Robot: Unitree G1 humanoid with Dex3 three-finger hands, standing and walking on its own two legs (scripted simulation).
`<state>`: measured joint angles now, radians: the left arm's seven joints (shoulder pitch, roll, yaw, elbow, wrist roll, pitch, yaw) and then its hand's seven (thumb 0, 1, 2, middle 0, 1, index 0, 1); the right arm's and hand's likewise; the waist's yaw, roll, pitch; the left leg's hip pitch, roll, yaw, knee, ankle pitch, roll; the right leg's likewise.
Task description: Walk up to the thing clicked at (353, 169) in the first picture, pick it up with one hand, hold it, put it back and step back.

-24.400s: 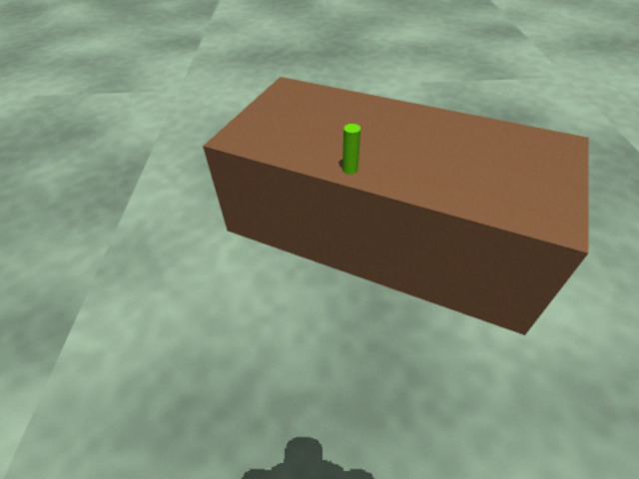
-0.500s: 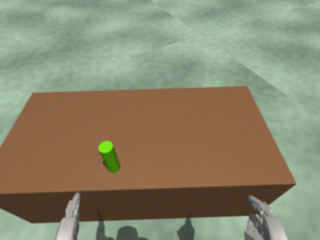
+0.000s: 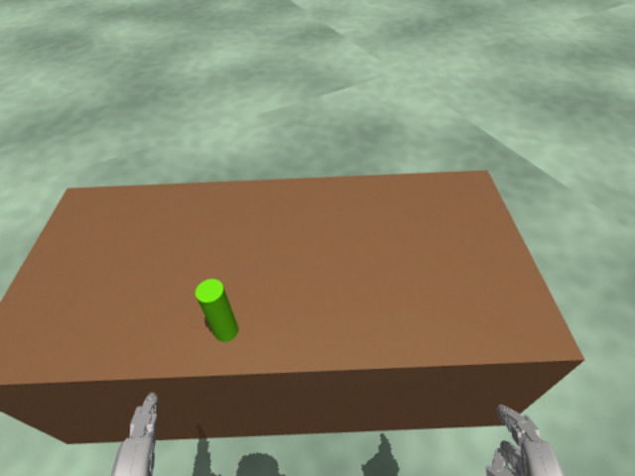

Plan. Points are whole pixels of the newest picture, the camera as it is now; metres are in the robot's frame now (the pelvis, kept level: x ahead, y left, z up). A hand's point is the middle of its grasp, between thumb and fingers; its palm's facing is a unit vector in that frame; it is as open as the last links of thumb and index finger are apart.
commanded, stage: home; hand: left
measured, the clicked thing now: (218, 312) +0.47 +0.22 -0.19
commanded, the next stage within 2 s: stand in 0.02 s
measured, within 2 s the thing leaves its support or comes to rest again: neither
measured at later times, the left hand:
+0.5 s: hand out of the picture +0.08 +0.26 -0.11, palm faces -0.03 -0.92 -0.38, open 10.9 cm
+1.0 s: hand out of the picture +0.04 +0.26 -0.10, palm faces -0.01 -0.94 -0.34, open 7.4 cm
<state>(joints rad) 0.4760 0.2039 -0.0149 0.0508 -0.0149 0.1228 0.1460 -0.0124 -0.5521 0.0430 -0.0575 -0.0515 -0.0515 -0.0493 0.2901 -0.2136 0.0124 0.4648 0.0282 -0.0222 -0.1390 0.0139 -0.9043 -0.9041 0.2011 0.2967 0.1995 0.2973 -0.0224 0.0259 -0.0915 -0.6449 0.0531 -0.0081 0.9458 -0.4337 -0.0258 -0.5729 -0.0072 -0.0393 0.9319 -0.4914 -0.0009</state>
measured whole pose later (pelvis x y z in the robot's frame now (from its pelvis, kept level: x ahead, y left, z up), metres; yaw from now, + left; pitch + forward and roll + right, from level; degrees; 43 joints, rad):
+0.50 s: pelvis +0.00 +0.01 +0.03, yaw +0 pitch +0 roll +0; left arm 0.28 0.35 0.02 0.81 0.05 -0.01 0.02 0.00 0.31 0.73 -0.20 -0.28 -0.19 -0.28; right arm 0.20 -0.33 -0.03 0.89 -0.05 0.00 0.00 0.01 -0.91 -0.90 0.20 0.30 0.20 0.30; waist 0.01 0.01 0.02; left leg -0.38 0.03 0.01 0.75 -0.36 -0.01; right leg -0.32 -0.03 -0.03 0.75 -0.42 0.01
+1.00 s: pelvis -0.01 +0.01 +0.06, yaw +1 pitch -4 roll +0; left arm 0.17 0.33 0.00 1.12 0.02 -0.02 0.01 0.00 0.90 0.89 -0.21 -0.30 -0.20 -0.30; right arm 0.15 -0.32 -0.01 1.12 -0.02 0.00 0.00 0.01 -0.91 -0.90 0.20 0.30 0.20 0.30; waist 0.00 0.01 0.05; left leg -0.17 0.02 0.01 0.42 -0.18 -0.01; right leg -0.11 -0.03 -0.04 0.42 -0.24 0.01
